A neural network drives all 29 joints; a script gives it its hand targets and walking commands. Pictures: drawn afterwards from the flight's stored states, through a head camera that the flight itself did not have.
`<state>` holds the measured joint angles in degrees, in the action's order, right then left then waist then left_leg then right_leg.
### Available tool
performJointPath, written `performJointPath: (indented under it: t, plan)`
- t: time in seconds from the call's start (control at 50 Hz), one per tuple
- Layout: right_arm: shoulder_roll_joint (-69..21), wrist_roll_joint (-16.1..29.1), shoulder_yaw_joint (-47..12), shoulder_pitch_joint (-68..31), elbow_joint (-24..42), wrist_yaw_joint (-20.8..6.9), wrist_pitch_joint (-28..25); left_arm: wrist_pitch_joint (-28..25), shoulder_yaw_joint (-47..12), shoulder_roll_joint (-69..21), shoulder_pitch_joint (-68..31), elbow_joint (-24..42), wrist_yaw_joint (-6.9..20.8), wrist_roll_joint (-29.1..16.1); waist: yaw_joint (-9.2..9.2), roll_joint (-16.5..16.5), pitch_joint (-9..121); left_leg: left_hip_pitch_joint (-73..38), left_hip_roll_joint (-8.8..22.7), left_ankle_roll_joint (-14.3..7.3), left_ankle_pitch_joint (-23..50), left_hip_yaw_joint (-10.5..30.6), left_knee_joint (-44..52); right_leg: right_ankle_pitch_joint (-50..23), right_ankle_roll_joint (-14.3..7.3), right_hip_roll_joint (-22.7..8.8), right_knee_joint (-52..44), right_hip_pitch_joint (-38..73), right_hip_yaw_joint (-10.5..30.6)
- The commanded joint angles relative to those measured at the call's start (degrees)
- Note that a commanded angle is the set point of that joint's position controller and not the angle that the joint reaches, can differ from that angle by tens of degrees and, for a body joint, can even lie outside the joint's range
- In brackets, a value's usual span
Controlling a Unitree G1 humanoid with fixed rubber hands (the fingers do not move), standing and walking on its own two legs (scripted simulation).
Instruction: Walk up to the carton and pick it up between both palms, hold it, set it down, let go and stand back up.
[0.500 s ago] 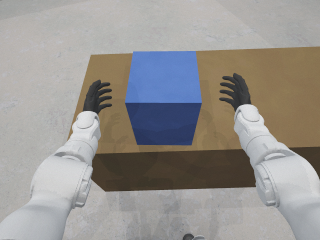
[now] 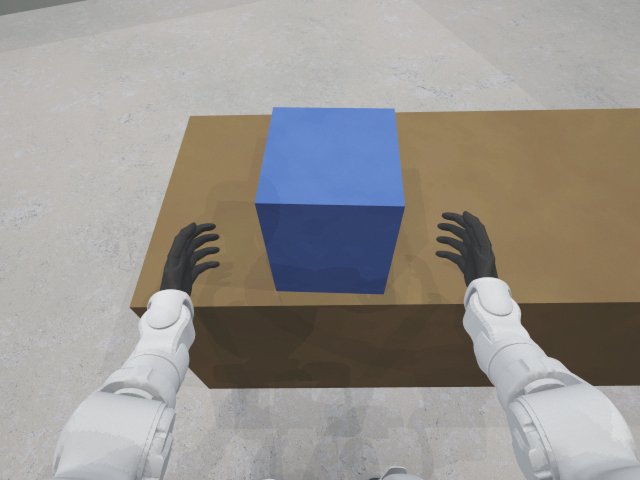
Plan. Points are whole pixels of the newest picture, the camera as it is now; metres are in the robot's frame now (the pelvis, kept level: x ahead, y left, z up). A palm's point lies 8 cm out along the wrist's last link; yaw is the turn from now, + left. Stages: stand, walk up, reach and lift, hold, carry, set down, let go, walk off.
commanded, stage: set down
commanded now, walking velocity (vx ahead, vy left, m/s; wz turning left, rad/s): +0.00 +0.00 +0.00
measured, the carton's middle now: (331, 205) +0.55 -0.01 -0.05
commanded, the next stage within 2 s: let go in 1.36 s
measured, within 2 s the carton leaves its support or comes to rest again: neither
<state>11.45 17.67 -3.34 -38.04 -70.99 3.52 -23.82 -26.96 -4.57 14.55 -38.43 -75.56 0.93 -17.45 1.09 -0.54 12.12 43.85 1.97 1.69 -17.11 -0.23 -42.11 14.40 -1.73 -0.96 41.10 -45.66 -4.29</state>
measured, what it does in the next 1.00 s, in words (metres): stands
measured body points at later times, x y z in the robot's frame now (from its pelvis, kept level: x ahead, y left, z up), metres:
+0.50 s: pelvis +0.01 +0.01 +0.00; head +0.06 +0.01 +0.45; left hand +0.32 +0.23 -0.04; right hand +0.31 -0.20 -0.04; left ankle +0.02 +0.14 -0.71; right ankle +0.04 -0.10 -0.71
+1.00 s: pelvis +0.02 +0.01 +0.03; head +0.03 +0.01 +0.48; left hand +0.26 +0.23 -0.04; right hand +0.25 -0.21 -0.04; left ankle +0.02 +0.14 -0.71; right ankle +0.04 -0.10 -0.71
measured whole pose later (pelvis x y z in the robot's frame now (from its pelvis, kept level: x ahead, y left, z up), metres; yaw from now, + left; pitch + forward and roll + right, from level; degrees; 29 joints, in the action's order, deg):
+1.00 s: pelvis +0.02 +0.01 +0.03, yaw -1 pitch +0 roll -1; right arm 9.3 8.7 -0.6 -2.4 -50.4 1.3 -19.0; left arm -9.0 -2.9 14.3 -1.7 -43.6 0.5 -8.7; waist 0.0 -0.5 -0.7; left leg 15.7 2.4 1.4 -17.5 -0.9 -32.7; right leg 14.2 -1.2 0.0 30.9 -17.3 -3.7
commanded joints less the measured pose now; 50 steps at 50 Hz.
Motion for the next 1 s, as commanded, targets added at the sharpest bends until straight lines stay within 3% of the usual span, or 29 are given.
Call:
performJointPath:
  t: [0.0, 0.38, 0.7, 0.98]
  plan:
    - [6.93, 0.08, 0.97, -16.27, 8.65, -0.12, -3.53, -2.83, 1.16, 8.20, -16.95, 9.42, -0.12, 0.33, 0.00, -0.46, 28.84, -11.80, -4.11, 0.83, 13.73, -0.97, 2.12, -10.58, 2.14, 1.96, -3.25, 18.97, 2.93]
    - [5.41, -0.90, 1.92, 2.75, 14.07, -1.56, -7.23, -2.50, 1.82, 7.61, 5.14, 22.62, -0.39, 2.25, -0.39, -1.48, 17.71, -15.50, -3.79, 0.94, 11.73, 0.31, 2.58, -5.11, 0.57, 2.77, -4.06, 19.99, 3.37]
    - [4.32, -4.99, 2.78, 19.33, 23.40, -2.10, -1.92, 9.35, 2.93, 8.53, 21.10, 35.06, -0.16, 5.22, -0.67, -0.88, 7.75, -23.25, -3.34, 0.94, 12.22, 0.02, 8.30, -7.41, 0.32, 2.58, -9.44, 30.29, 4.17]
    - [3.02, -10.23, 4.54, 29.03, 28.10, -2.23, 3.65, 17.16, 3.90, 6.46, 29.21, 39.43, -0.77, 9.67, -1.18, -0.08, -3.36, -28.17, -2.74, 0.77, 9.35, -1.45, 15.03, -6.97, 0.21, 1.72, -15.82, 38.23, 4.88]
